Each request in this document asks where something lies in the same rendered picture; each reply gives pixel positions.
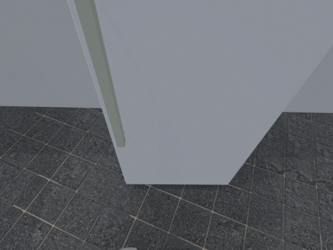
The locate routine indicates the fridge door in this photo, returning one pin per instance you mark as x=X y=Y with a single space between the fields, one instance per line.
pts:
x=199 y=83

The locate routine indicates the handle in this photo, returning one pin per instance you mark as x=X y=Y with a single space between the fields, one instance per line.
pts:
x=91 y=28

